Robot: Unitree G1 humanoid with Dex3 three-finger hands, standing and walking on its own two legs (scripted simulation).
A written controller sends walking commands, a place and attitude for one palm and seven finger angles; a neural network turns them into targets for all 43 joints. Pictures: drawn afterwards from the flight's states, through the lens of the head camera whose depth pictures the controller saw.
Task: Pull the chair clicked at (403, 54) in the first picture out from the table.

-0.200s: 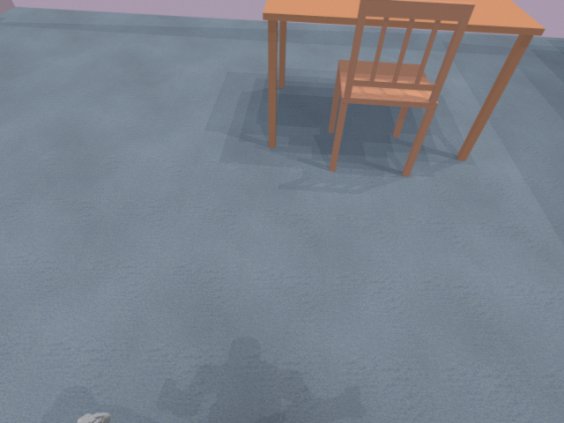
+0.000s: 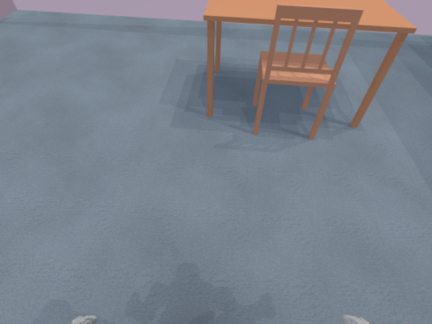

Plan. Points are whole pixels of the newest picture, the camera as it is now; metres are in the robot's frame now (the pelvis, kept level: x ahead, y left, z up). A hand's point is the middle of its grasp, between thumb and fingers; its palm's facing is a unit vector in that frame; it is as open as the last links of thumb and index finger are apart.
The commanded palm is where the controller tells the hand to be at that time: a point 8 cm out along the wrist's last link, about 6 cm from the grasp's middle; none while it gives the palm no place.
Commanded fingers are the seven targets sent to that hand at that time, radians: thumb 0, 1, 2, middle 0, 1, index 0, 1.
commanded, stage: stand and wait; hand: left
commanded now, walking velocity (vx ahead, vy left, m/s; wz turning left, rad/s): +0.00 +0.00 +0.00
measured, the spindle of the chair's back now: (309, 45) +1.51 -0.42 -0.11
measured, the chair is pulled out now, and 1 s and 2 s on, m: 0.00 0.00 0.00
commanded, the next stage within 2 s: look at it before walking up in 0.62 s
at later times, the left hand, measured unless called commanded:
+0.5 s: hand out of the picture +0.05 +0.24 -0.15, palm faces -0.02 -0.94 -0.33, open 7.4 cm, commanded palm none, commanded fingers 0.00 0.90 0.90 -0.20 -0.30 -0.20 -0.30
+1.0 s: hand out of the picture +0.07 +0.23 -0.15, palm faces -0.03 -0.95 -0.32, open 7.4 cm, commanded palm none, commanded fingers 0.00 0.90 0.90 -0.20 -0.30 -0.20 -0.30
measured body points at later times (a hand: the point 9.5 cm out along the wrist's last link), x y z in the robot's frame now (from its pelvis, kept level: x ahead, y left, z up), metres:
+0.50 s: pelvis -0.01 -0.01 +0.00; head -0.01 -0.01 +0.45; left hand +0.06 +0.29 -0.13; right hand +0.06 -0.31 -0.13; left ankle -0.01 +0.11 -0.74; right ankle -0.01 -0.14 -0.74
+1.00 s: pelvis -0.01 -0.02 +0.01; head +0.00 -0.01 +0.46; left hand +0.07 +0.27 -0.13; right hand +0.07 -0.31 -0.13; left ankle -0.01 +0.11 -0.74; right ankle -0.01 -0.14 -0.74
